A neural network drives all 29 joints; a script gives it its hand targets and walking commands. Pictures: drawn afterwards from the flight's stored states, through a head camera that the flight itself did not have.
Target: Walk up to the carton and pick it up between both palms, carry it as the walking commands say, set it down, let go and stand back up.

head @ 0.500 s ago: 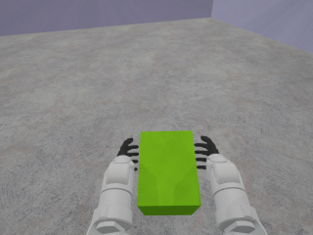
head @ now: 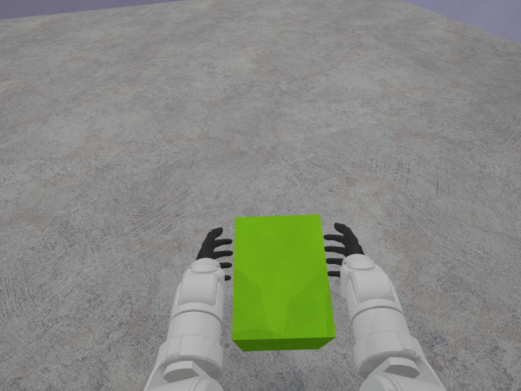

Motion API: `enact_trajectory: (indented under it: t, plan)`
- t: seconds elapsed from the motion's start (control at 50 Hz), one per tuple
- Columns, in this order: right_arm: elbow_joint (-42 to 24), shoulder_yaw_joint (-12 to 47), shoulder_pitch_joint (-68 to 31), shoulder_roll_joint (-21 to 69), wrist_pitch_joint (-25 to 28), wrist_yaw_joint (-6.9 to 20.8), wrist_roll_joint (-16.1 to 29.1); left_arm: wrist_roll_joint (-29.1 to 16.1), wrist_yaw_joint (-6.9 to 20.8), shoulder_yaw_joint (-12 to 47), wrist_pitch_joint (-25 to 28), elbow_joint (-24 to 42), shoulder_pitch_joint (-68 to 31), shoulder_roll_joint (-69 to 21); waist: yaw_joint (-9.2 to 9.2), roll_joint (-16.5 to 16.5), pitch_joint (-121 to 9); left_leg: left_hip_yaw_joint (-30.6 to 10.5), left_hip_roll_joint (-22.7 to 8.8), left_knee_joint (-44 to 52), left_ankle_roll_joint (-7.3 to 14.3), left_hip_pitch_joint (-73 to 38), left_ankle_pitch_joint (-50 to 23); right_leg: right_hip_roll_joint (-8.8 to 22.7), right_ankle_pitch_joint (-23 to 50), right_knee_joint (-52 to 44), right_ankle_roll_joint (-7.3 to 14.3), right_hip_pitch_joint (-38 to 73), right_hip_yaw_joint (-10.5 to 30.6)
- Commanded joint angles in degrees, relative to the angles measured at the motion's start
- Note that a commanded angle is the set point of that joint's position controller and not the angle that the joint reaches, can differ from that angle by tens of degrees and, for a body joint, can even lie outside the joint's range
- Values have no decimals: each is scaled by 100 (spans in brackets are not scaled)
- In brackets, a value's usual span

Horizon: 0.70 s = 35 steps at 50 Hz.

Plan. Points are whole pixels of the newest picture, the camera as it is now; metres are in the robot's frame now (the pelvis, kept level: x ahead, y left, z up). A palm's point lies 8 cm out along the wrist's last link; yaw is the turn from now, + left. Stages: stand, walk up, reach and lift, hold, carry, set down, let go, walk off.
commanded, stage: set down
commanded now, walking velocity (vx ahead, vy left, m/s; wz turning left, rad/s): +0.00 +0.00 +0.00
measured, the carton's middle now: (279, 286) +0.34 +0.01 -0.07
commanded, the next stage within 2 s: none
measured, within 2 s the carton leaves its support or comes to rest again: neither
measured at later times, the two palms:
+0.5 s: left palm (219, 286) +0.34 +0.12 -0.06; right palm (345, 285) +0.34 -0.11 -0.06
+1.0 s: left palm (230, 296) +0.37 +0.11 -0.16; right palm (337, 297) +0.37 -0.12 -0.16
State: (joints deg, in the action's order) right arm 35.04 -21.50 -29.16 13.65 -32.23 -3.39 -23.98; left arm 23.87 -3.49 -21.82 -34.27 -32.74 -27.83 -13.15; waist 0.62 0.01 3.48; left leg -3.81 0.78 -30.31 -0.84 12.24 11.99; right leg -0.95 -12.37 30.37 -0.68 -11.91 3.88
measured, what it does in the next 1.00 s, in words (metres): lowers itself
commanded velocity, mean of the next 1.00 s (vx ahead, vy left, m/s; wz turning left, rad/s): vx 0.00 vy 0.00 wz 0.00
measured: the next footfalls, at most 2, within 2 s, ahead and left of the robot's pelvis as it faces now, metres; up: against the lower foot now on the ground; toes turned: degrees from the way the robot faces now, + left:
none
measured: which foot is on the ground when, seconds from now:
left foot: down 0.00-1.00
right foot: down 0.00-1.00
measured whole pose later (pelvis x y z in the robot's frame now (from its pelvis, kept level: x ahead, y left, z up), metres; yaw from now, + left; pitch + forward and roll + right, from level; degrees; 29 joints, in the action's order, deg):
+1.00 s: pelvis -0.02 +0.00 -0.10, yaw +1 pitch +28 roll +0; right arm 34.0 -24.5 -34.9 14.5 -8.0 -10.1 -17.7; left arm 16.9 -10.8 -23.3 -8.4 -34.7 -35.2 -14.0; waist -0.8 -0.4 -5.2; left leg -6.4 4.6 -65.6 -2.3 71.3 22.1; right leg -4.4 -23.1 66.2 -2.0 -70.9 6.1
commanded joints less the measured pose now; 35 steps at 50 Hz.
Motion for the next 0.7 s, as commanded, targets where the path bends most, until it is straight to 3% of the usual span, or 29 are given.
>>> enact_trajectory:
  t: [0.0, 0.36, 0.68]
  plan:
    - [519, 2048, -2662, 5735, 452, 1372, 1098, -1191, 1355, 2262, 610, -256, -3091, -5696, -23, -32, -1740, -19, 483, 360, 205, -14, 82, -429, 80, -343, 303, 35, 86]
    - [661, 2050, -2944, 5280, 1711, 1255, 735, -805, 1087, 2269, 1897, -596, -3055, -5521, -66, -14, -2989, -41, 666, -542, 113, 1228, -137, -609, 119, 656, 226, -1378, 29]
    - [744, 2433, -3247, 5319, 2267, 1052, 716, -791, 999, 2649, 2469, -753, -3497, -5378, -149, -16, -4200, 109, 833, -1850, 35, 2857, 59, -745, 167, 1920, 99, -2748, -76]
